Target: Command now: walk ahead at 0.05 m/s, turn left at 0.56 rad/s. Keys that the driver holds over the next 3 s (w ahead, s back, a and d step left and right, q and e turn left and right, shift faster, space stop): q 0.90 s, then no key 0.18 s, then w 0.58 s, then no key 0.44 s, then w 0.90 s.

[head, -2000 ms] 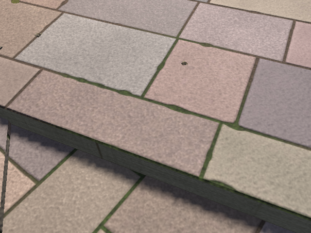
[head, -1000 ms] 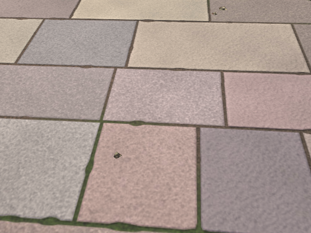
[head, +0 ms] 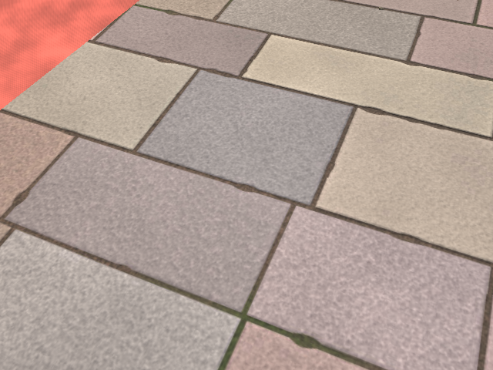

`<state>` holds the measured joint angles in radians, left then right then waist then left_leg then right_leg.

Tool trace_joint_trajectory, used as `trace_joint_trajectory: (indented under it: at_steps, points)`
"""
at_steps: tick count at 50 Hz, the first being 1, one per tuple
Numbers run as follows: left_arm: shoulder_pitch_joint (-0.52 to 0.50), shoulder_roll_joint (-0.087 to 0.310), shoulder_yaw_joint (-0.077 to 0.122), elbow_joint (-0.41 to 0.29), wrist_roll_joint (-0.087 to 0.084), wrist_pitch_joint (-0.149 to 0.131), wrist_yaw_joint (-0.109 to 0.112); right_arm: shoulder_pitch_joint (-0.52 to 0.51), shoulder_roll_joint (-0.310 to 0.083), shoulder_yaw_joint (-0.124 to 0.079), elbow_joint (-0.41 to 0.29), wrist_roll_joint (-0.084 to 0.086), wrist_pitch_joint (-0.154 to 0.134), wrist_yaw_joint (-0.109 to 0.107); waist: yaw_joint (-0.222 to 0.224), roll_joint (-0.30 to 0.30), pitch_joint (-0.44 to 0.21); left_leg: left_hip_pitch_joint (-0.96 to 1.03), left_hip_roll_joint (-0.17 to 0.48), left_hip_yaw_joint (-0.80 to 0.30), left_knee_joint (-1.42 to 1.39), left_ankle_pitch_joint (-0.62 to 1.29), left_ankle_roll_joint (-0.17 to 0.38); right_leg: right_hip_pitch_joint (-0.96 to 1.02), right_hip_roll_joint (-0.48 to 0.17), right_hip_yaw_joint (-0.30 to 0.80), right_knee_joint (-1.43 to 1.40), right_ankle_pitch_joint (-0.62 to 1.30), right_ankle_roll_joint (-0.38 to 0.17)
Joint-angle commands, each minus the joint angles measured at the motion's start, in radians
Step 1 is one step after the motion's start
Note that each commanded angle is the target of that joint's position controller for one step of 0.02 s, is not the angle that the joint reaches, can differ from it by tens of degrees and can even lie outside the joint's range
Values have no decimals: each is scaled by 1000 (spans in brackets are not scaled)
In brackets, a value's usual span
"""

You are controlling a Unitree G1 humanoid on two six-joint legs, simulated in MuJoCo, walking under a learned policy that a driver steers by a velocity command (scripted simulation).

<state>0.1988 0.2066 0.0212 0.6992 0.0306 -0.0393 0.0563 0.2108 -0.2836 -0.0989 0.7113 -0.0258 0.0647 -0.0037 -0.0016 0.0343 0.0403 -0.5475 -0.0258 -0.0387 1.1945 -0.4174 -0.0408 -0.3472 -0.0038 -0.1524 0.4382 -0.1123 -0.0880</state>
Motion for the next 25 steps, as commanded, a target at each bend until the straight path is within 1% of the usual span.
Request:
trace_joint_trajectory:
  at_steps: [1,4,7,8,9,10,11,12,13,14,15,16,17,18,19,20,22,25]
  points:
    - [-12,116,31,-77,3,-2,3,72,-34,-2,-65,-5,21,13,-28,-161,-113,36,31,25,-82,42,-2,70,-266,198,-202,-17,-156]
    - [-6,146,44,-83,9,11,-3,19,-22,12,-102,1,23,29,-9,-175,-103,118,43,64,-265,10,20,51,-273,149,-191,-104,-136]
    - [23,180,59,-75,15,26,-11,5,-38,12,-129,7,12,37,9,-183,-112,200,28,110,-397,-27,55,58,-298,131,-159,-162,-120]
    - [22,186,62,-72,12,30,-11,14,-40,11,-132,9,6,39,2,-177,-111,238,25,118,-463,-13,69,51,-302,121,-139,-180,-104]
    - [15,190,64,-69,6,36,-10,46,-36,11,-126,11,-3,41,-19,-157,-106,309,16,128,-571,39,86,19,-290,90,-97,-194,-74]
    - [44,182,67,-55,8,44,-10,88,-47,9,-111,10,-16,41,-29,-101,-90,381,9,94,-689,90,102,-32,-263,49,-23,-203,-23]
    - [85,142,64,-46,10,55,-17,120,-92,-1,-111,2,-32,33,-31,90,-56,408,135,-141,-887,67,131,-121,-185,-43,192,-291,53]
    - [43,92,46,-116,-2,61,-10,94,-241,-33,-170,-1,-33,17,-33,307,0,390,412,-579,-968,207,251,-380,0,-36,375,-527,135]
    - [-56,136,54,-132,14,70,-8,160,-233,-47,-147,-12,-26,-11,-97,199,10,299,410,-522,-960,333,343,-329,-10,126,583,-500,131]
    - [-47,119,51,-129,-3,71,-18,102,-186,-29,-142,-7,-23,-24,-38,160,2,271,336,-411,-929,312,326,-310,-19,173,635,-404,129]
    - [-29,121,51,-115,-12,64,-26,21,-151,-16,-154,0,-20,-22,6,121,9,254,257,-322,-922,263,275,-294,-25,183,620,-303,125]
    - [-14,135,58,-101,-1,59,-29,-44,-133,-11,-174,3,-23,-18,24,124,-18,274,201,-272,-901,308,245,-284,-12,167,630,-244,123]
    - [11,145,62,-82,13,59,-34,-54,-106,-3,-181,9,-28,-13,22,118,-60,305,180,-248,-875,425,249,-267,1,152,663,-229,129]
    - [17,144,63,-75,15,61,-37,-32,-98,0,-178,10,-33,-9,15,87,-95,336,181,-247,-853,517,256,-260,8,152,683,-236,135]
    - [13,134,59,-77,10,63,-38,-6,-102,-2,-172,10,-38,-8,7,65,-117,366,185,-254,-839,560,261,-264,8,157,676,-242,139]
    - [-2,121,53,-84,3,65,-37,20,-111,-6,-164,6,-41,-9,-4,59,-123,395,188,-270,-832,563,265,-276,6,162,644,-249,142]
    - [-37,105,42,-101,-3,71,-33,60,-121,-13,-155,3,-40,-13,-28,81,-115,428,190,-308,-827,514,272,-284,6,167,553,-266,140]
    - [-63,102,32,-115,-4,71,-29,72,-134,-21,-153,-3,-34,-9,-49,112,-105,403,184,-356,-808,474,277,-211,25,167,419,-309,122]
